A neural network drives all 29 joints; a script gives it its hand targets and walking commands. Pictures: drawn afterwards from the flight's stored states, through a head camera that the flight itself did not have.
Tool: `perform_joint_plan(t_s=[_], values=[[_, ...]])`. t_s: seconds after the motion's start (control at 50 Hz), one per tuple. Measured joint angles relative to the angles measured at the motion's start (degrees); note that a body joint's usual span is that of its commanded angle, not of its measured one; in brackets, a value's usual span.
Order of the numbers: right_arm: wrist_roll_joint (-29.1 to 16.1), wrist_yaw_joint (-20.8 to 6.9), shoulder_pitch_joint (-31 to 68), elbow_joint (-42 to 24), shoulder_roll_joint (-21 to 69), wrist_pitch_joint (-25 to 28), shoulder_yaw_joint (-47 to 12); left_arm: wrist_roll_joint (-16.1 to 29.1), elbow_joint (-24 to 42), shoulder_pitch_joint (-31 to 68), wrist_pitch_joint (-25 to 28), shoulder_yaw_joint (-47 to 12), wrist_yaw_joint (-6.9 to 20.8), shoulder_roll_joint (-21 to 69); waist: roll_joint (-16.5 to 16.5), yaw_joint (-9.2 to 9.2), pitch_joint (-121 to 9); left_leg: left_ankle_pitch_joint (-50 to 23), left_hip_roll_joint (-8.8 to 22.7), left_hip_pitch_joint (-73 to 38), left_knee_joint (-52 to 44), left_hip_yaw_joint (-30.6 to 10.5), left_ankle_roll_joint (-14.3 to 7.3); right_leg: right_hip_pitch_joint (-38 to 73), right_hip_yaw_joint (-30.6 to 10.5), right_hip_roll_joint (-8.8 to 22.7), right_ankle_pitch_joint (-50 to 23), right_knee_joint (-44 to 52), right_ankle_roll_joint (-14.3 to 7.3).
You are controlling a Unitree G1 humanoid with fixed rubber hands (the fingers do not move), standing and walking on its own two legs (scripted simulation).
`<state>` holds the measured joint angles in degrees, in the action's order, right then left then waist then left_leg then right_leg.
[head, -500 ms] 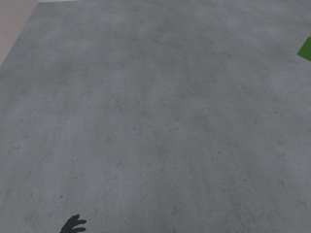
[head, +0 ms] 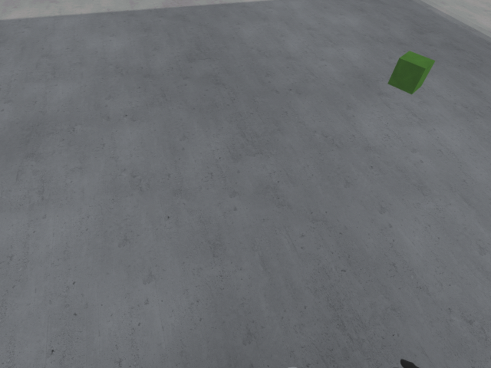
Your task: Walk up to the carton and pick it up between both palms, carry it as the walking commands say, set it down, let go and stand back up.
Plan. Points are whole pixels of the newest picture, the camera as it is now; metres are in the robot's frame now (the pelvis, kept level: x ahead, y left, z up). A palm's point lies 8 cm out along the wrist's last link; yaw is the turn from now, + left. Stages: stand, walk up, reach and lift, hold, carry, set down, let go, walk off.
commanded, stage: walk up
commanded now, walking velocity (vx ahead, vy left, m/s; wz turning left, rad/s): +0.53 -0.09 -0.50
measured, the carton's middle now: (410, 72) +2.25 -1.28 -0.66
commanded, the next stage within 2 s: none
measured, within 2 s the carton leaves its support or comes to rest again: neither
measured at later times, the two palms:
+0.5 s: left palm (221, 247) +0.39 +0.07 -0.12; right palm out of the picture +0.05 -0.35 -0.14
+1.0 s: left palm (211, 226) +0.46 +0.10 -0.13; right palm (425, 187) +0.58 -0.45 -0.10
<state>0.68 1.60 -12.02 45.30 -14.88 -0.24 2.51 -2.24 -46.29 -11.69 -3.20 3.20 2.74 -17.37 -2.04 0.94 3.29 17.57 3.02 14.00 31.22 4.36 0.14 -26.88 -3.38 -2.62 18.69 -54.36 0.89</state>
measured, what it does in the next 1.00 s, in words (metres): walks ahead, turning right: right foot, then left foot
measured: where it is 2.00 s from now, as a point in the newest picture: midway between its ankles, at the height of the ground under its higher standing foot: (325, 225)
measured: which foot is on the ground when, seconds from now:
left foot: down 0.00-0.42, up 0.44-0.98, down 1.00-1.00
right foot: up 0.00-0.38, down 0.40-1.00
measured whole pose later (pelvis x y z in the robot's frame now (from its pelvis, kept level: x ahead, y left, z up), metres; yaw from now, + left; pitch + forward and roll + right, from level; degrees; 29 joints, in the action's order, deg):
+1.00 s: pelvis +0.46 -0.17 -0.02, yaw -25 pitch +1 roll +1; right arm 1.6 -2.5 2.6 46.2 -12.3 2.4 2.4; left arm -1.8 -57.1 -30.1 4.5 2.2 -1.2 -12.6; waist -0.1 6.6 3.5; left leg 4.1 2.5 24.6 27.4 7.9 -0.4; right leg 7.3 -5.1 1.5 27.6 -22.2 0.1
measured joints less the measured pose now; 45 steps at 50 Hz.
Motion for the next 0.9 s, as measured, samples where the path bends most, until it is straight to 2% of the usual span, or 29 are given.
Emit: perform_joint_plan(t_s=[0.08,0.16,0.24,0.3,0.36,0.4,0.42,0.44,0.48,0.5,0.54,0.7,0.8,0.9], values=[[0.3,-0.6,-5.8,3.0,-1.2,1.9,1.0,-0.2,0.5,1.8,0.9,0.4,1.8,-0.3,-0.1,-1.83,-0.2,-1.6,1.7,-5.6,-6.1,2.0,-0.2,-6.6,1.9,3.4,-7.0,-11.6,1.2],[0.9,-1.2,-11.2,4.7,-1.6,3.6,1.7,-0.1,0.8,3.9,0.8,0.6,2.5,0.0,0.1,-3.43,-0.3,-1.4,3.3,-10.2,-9.6,4.1,0.9,-10.0,2.4,6.4,-11.9,-11.9,1.8],[1.5,-1.5,-15.2,6.0,-1.0,4.2,1.7,0.3,1.0,6.6,0.7,0.2,3.0,0.9,0.3,-4.97,-0.2,-0.1,4.8,-14.1,-11.9,6.6,2.5,-9.8,3.8,7.7,-13.6,-1.9,2.0],[1.6,-1.5,-16.8,7.1,-0.2,4.3,1.5,0.1,1.1,9.0,1.0,-0.2,3.3,1.6,0.3,-6.17,-0.1,1.3,5.6,-17.0,-13.4,9.0,4.2,-7.5,5.8,7.7,-11.8,8.0,1.0],[1.3,-1.4,-17.7,8.5,0.2,3.9,1.5,-0.5,1.2,11.3,1.6,-0.4,3.3,2.1,0.9,-7.03,-0.5,3.8,6.9,-18.9,-13.1,11.5,6.4,-4.1,8.2,6.3,-6.8,15.9,-0.5],[0.9,-1.4,-18.4,9.4,0.3,3.4,1.5,-0.8,1.2,12.1,2.5,-0.4,2.8,2.2,1.6,-7.1,-0.9,7.2,8.8,-18.7,-8.9,12.7,7.9,-0.2,9.9,4.3,-4.3,21.1,-1.6],[0.7,-1.5,-18.2,9.8,0.5,3.1,1.6,-1.0,1.0,12.2,3.2,-0.2,2.2,2.2,2.0,-6.69,-0.9,9.1,10.4,-16.7,-2.9,12.3,7.4,0.3,10.0,3.1,-8.1,22.0,-2.6],[0.7,-1.8,-17.2,9.7,0.8,2.8,1.4,-1.1,0.7,11.8,3.9,0.1,1.6,2.0,2.0,-6.23,-0.5,10.4,10.6,-12.7,6.9,9.3,6.0,-0.7,9.5,2.4,-9.7,19.8,-3.6],[0.8,-2.2,-14.0,8.0,1.4,2.8,1.0,-0.8,-0.4,9.1,4.8,0.3,0.1,1.8,1.5,-5.93,0.1,10.0,7.7,-3.3,25.8,1.5,3.0,-0.2,8.4,1.8,-7.5,17.8,-4.9],[0.9,-2.3,-12.3,7.2,1.6,3.1,1.0,-0.5,-1.4,7.2,5.1,0.2,-0.4,1.9,1.5,-5.63,0.3,7.7,6.5,0.8,31.7,-0.5,2.0,1.4,8.0,1.5,-6.6,19.0,-5.1],[1.0,-2.5,-8.6,6.0,1.7,3.5,1.0,0.2,-3.4,3.2,5.5,-0.2,-1.2,2.4,1.9,-4.35,0.3,3.1,5.8,7.4,36.2,-1.7,1.5,5.3,7.1,0.9,-6.6,22.8,-4.9],[1.6,-4.0,3.4,3.3,1.0,0.8,1.1,1.3,-7.2,-10.4,7.2,-0.9,-2.1,4.0,3.5,1.39,0.2,-9.4,5.3,21.5,25.6,-1.2,2.5,20.9,3.5,0.4,-6.4,35.8,-5.2],[1.4,-4.8,9.5,2.4,1.2,0.5,0.7,1.0,-8.9,-15.2,7.8,-1.1,-2.6,4.6,3.9,3.24,0.6,-15.4,3.8,22.7,15.5,-0.7,2.5,28.6,1.3,1.3,-4.2,40.4,-4.2],[0.8,-5.2,13.8,1.4,2.3,0.9,0.2,0.3,-9.8,-17.2,8.0,-1.1,-3.1,5.1,3.1,5.1,0.8,-15.8,1.6,19.2,5.7,1.5,1.8,34.6,-0.4,2.9,-0.3,43.0,-2.8]])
